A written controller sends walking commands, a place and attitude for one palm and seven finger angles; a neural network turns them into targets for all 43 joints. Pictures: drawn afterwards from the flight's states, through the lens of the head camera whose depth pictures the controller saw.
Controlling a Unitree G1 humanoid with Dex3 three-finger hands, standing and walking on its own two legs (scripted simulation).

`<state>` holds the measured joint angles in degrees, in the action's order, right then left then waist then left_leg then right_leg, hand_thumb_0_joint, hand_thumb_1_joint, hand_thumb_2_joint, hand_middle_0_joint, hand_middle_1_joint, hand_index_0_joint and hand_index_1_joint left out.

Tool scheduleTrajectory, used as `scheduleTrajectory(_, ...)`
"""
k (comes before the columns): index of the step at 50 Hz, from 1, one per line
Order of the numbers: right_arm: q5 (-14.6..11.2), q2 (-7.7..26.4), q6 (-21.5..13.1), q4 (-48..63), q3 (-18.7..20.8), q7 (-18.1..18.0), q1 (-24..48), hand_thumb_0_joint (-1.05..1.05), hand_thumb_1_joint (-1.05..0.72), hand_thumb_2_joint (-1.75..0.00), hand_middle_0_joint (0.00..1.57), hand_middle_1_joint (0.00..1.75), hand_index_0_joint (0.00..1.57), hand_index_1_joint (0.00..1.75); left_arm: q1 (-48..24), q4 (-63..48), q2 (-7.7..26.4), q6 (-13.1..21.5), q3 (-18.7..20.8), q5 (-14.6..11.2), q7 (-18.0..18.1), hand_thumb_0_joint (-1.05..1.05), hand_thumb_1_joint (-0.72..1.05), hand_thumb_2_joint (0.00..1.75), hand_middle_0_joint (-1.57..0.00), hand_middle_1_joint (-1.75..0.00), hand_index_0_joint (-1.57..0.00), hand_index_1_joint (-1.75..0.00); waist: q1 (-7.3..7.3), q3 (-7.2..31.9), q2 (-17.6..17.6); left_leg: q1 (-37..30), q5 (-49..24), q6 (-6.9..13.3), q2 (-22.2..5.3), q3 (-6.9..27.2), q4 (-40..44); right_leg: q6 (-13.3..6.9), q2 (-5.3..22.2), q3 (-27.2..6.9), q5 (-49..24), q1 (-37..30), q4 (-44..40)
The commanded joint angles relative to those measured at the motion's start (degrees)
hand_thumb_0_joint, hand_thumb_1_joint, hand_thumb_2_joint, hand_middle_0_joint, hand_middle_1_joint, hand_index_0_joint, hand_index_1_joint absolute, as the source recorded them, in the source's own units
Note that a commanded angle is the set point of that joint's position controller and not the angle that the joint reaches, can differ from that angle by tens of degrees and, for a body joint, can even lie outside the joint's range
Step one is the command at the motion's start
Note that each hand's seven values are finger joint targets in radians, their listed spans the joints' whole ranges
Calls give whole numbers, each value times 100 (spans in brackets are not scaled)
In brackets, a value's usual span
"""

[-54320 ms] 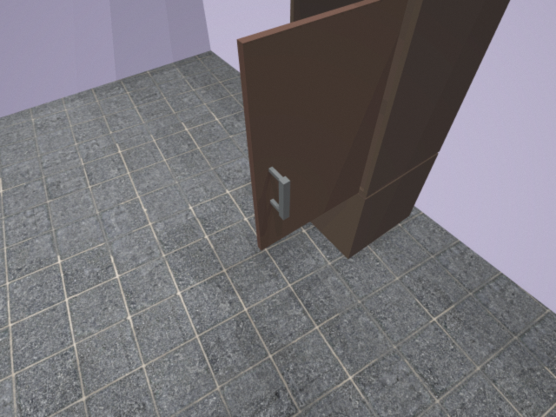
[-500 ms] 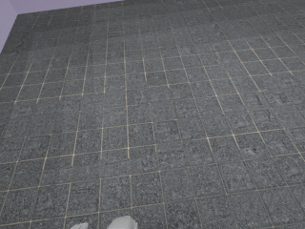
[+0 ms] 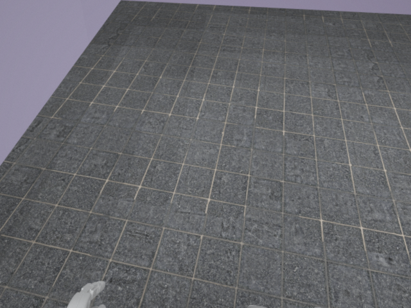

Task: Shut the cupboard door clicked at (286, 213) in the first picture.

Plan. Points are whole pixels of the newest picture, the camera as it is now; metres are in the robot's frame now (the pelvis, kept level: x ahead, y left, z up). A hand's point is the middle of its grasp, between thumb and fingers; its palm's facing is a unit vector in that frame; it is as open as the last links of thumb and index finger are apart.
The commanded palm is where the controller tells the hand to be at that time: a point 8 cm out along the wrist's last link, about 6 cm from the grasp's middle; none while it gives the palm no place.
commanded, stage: turn to face it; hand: left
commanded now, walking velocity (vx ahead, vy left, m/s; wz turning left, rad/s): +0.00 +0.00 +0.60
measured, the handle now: out of the picture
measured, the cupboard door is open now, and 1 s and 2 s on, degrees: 41 41 41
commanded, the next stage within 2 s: none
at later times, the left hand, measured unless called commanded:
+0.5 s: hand out of the picture -0.02 +0.22 -0.19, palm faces +0.35 -0.90 -0.24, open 7.4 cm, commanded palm none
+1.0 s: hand out of the picture +0.00 +0.19 -0.14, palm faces +0.56 -0.78 -0.28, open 7.4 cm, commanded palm none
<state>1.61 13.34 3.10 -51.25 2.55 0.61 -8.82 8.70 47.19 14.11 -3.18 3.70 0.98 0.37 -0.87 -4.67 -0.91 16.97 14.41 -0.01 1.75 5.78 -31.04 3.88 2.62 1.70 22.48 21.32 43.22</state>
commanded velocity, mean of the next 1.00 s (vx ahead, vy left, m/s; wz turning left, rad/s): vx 0.00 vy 0.00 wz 0.60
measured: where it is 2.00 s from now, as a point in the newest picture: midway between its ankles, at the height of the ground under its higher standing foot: outside the picture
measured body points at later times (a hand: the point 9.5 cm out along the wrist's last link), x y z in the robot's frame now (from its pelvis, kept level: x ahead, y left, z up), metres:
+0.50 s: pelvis +0.00 +0.01 -0.01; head +0.05 +0.05 +0.43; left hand -0.04 +0.27 -0.17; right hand +0.18 -0.20 -0.14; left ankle -0.04 +0.11 -0.73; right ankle +0.01 -0.14 -0.70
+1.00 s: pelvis +0.03 -0.02 +0.00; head +0.08 -0.03 +0.45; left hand -0.03 +0.23 -0.12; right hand +0.25 -0.20 -0.15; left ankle -0.08 +0.07 -0.64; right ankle +0.08 -0.12 -0.73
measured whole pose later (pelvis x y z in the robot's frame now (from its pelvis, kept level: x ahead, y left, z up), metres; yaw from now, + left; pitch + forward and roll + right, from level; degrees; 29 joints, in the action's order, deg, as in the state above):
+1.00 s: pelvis +0.03 -0.02 +0.00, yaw +37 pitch +0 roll +2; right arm 1.1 15.7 4.4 -52.8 5.0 1.5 -10.0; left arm 11.4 48.1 9.7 -1.2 1.7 1.5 1.2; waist -2.5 -4.9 -2.7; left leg 28.8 24.4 -3.1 1.1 1.7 -67.1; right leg -0.5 4.9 8.0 17.4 12.7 29.9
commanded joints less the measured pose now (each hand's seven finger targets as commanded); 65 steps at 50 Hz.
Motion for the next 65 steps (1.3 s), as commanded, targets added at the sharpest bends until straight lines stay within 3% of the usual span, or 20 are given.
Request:
scheduleTrajectory(1,-105,828,-136,580,369,-36,226,0,-90,-90,20,30,20,30,1062,-246,854,293,226,36,98,0,90,90,-20,-30,-20,-30,447,937,190,1059,-542,293,-468,882,-438,-273,577,-663,-881,-2151,-2384)
scheduleTrajectory(2,-127,496,-158,720,322,-13,143,0,-90,-90,20,30,20,30,1053,-283,1294,351,292,120,132,0,90,90,-20,-30,-20,-30,444,878,1721,1801,1684,-182,426,-197,-1939,-983,2169,-2264,-1298,-2228,-2853)
scheduleTrajectory(3,-64,751,-114,669,378,6,30,0,-90,-90,20,30,20,30,907,-332,1296,350,241,79,140,0,90,90,-20,-30,-20,-30,317,791,1285,1584,1974,-151,143,-33,-3236,-1414,2620,-2263,-1057,-1328,-2940)
scheduleTrajectory(8,-46,545,0,396,330,127,-71,0,-90,-90,20,30,20,30,140,-482,641,376,100,45,155,0,90,90,-20,-30,-20,-30,-85,350,1282,1567,831,-342,-247,-368,-3927,-1078,1523,-247,-2453,-1003,-2493)
scheduleTrajectory(16,-109,311,-94,501,189,120,355,0,-90,-90,20,30,20,30,875,-118,1001,314,275,99,150,0,90,90,-20,-30,-20,-30,349,726,1394,925,1315,-287,-272,-1015,-1468,-1183,1934,226,-3716,-1961,-1834)
scheduleTrajectory(19,-100,417,-149,413,202,103,-52,0,-90,-90,20,30,20,30,803,-47,1008,268,309,59,112,0,90,90,-20,-30,-20,-30,145,822,1255,-46,341,-183,-176,-1156,-38,-799,1804,602,-3274,-1572,-1187)
scheduleTrajectory(20,-88,663,-194,347,259,107,-353,0,-90,-90,20,30,20,30,781,-98,947,228,299,-1,99,0,90,90,-20,-30,-20,-30,-45,977,694,-880,-607,-96,-336,-886,667,-519,1671,814,-2663,-987,-566)
scheduleTrajectory(22,-38,1696,-203,205,499,7,-1056,0,-90,-90,20,30,20,30,443,-500,376,158,93,-10,88,0,90,90,-20,-30,-20,-30,-437,1163,-1630,-1923,-4093,1205,-2585,1806,870,28,528,604,1885,1182,1512)
scheduleTrajectory(28,-15,1094,-260,292,260,-201,-372,0,-90,-90,20,30,20,30,111,-223,496,85,139,-28,40,0,90,90,-20,-30,-20,-30,-53,830,-815,-1329,-3764,950,-1554,715,763,98,384,-126,292,1088,2006)
scheduleTrajectory(39,-40,1104,-128,413,382,-105,145,0,-90,-90,20,30,20,30,611,-211,531,183,131,-47,66,0,90,90,-20,-30,-20,-30,296,700,-794,206,-2026,674,-1033,1282,427,-65,-207,89,-766,-1261,-1196)
scheduleTrajectory(40,-79,952,-136,458,369,-82,166,0,-90,-90,20,30,20,30,887,-163,708,249,185,-21,92,0,90,90,-20,-30,-20,-30,440,818,-301,711,-1226,416,-706,1130,-65,-147,164,-243,-1114,-1987,-2067)
scheduleTrajectory(41,-136,566,-152,559,335,-45,4,0,-90,-90,20,30,20,30,1018,-179,1217,327,283,84,146,0,90,90,-20,-30,-20,-30,457,976,1268,1674,744,-56,141,244,-1404,-686,1694,-1867,-1330,-2615,-2708)
scheduleTrajectory(42,-86,652,-142,623,361,-31,-12,0,-90,-90,20,30,20,30,899,-221,1365,324,238,87,146,0,90,90,-20,-30,-20,-30,366,823,1497,1631,2137,-187,285,-104,-2808,-1288,2595,-2292,-1708,-1788,-2855)
scheduleTrajectory(47,-49,555,-18,312,325,95,-158,0,-90,-90,20,30,20,30,86,-429,647,376,93,35,162,0,90,90,-20,-30,-20,-30,-100,449,1269,1612,897,-358,-249,-307,-4002,-1114,1533,-272,-2988,-1269,-2362)
scheduleTrajectory(56,-109,337,-93,494,180,124,404,0,-90,-90,20,30,20,30,835,-87,1005,317,270,92,148,0,90,90,-20,-30,-20,-30,328,709,1394,936,1200,-278,-276,-1048,-1399,-1161,1903,331,-3951,-2078,-1780)
scheduleTrajectory(59,-90,471,-156,425,204,114,16,0,-90,-90,20,30,20,30,796,-29,1020,273,302,53,115,0,90,90,-20,-30,-20,-30,116,837,1131,-168,129,-164,-171,-1182,80,-758,1781,715,-3437,-1603,-1049)
scheduleTrajectory(60,-75,782,-210,343,271,115,-351,0,-90,-90,20,30,20,30,798,-87,945,241,293,-6,94,0,90,90,-20,-30,-20,-30,-101,1088,418,-1118,-1078,-22,-446,-771,684,-453,1595,951,-2774,-956,-227)
scheduleTrajectory(61,-22,1492,-249,317,448,74,-707,0,-90,-90,20,30,20,30,808,-291,553,206,210,-50,55,0,90,90,-20,-30,-20,-30,-274,1285,-1404,-2149,-3413,710,-2010,1300,724,10,750,1110,501,713,1048)
scheduleTrajectory(62,-39,1751,-194,172,491,9,-1132,0,-90,-90,20,30,20,30,385,-520,460,169,89,3,100,0,90,90,-20,-30,-20,-30,-483,1268,-1388,-1999,-4219,1314,-2620,1721,744,-26,509,482,1913,1089,1771)
scheduleTrajectory(65,-13,1290,-224,252,343,-194,-615,0,-90,-90,20,30,20,30,-76,-388,546,98,129,-25,108,0,90,90,-20,-30,-20,-30,-298,862,-1044,-1430,-3849,1214,-2024,1173,745,55,524,-141,852,1344,2395)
